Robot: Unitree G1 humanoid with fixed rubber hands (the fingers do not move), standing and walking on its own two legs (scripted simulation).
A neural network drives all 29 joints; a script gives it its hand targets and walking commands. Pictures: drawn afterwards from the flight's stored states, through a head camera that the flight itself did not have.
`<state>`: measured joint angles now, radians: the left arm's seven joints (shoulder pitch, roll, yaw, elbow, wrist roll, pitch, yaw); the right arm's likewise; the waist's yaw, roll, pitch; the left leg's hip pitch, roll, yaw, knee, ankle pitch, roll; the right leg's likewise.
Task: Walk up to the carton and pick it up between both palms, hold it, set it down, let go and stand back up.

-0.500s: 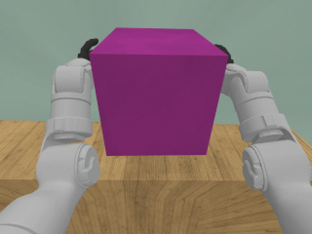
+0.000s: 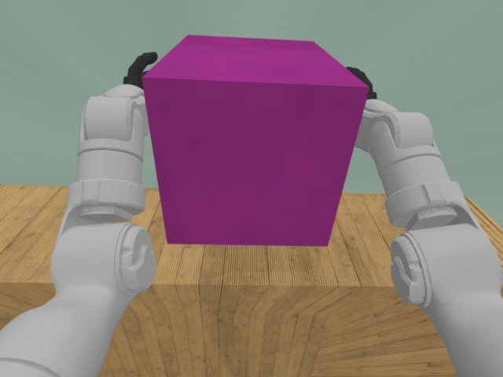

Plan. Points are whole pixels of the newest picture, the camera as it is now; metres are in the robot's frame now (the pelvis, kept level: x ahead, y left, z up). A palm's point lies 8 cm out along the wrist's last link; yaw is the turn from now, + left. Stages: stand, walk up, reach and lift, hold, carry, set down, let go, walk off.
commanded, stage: hold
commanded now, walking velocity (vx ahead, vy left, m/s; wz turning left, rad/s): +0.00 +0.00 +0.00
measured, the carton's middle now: (250, 128) +0.42 +0.01 +0.28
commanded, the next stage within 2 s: none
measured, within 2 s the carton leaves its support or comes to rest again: neither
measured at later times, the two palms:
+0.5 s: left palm (136, 99) +0.38 +0.17 +0.34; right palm (362, 113) +0.37 -0.15 +0.33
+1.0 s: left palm (137, 99) +0.38 +0.17 +0.34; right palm (362, 114) +0.37 -0.15 +0.33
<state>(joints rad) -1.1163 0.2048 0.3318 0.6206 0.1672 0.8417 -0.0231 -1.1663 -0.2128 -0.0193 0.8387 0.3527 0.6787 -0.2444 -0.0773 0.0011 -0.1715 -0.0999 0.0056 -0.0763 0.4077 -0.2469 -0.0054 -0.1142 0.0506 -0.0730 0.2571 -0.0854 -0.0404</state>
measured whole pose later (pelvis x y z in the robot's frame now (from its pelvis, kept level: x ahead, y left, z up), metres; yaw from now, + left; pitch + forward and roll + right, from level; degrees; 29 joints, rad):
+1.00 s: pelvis +0.00 +0.00 +0.00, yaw +0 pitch -3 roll -2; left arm -1.13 0.20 0.34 0.64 0.17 0.84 -0.01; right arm -1.18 -0.22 -0.02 0.87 0.35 0.68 -0.23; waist -0.07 0.00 -0.18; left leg -0.10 0.01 -0.07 0.41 -0.25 0.00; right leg -0.12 0.05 -0.06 0.26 -0.08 -0.04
